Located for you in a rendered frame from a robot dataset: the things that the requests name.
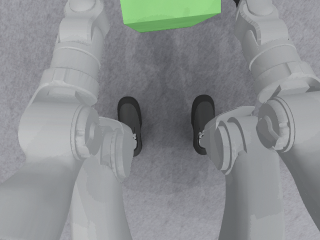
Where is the robot left foot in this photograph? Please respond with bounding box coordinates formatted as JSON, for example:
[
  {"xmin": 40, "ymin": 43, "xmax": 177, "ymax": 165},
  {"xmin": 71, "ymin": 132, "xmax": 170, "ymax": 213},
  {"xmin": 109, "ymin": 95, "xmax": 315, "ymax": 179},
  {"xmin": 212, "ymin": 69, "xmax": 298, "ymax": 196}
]
[{"xmin": 117, "ymin": 96, "xmax": 142, "ymax": 157}]

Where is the robot right thigh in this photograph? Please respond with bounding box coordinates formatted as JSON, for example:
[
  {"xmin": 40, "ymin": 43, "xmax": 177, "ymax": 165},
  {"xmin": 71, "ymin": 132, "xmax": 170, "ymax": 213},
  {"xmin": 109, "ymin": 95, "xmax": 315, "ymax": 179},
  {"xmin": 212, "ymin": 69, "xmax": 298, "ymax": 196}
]
[{"xmin": 211, "ymin": 116, "xmax": 286, "ymax": 240}]

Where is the right robot upper arm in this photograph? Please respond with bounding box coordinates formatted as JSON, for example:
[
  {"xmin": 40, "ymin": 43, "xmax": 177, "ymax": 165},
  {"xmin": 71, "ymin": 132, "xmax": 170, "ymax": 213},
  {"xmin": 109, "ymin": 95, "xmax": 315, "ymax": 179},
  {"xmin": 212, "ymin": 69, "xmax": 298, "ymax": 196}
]
[{"xmin": 256, "ymin": 91, "xmax": 320, "ymax": 232}]

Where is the carton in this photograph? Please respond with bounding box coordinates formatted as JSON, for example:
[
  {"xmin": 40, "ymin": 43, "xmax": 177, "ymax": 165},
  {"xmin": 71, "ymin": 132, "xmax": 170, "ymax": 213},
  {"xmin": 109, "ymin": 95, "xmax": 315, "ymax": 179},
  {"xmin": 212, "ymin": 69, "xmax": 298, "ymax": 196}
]
[{"xmin": 120, "ymin": 0, "xmax": 221, "ymax": 33}]

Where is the robot right forearm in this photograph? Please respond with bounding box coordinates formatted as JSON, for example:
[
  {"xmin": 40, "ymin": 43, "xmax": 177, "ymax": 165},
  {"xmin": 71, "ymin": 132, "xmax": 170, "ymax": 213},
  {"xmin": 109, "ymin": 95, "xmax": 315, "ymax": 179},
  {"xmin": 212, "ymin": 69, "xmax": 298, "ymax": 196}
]
[{"xmin": 233, "ymin": 0, "xmax": 320, "ymax": 104}]

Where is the left robot upper arm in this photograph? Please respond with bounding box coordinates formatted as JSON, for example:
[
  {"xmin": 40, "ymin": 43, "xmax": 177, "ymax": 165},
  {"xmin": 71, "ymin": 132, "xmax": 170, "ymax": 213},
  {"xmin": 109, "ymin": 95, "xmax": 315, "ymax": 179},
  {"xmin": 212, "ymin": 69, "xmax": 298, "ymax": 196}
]
[{"xmin": 0, "ymin": 101, "xmax": 103, "ymax": 240}]

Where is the robot left forearm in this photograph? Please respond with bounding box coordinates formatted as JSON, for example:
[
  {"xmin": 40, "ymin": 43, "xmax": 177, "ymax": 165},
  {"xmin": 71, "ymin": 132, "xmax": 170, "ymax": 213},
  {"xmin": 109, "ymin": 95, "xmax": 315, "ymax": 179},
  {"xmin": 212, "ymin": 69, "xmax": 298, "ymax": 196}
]
[{"xmin": 18, "ymin": 0, "xmax": 110, "ymax": 148}]

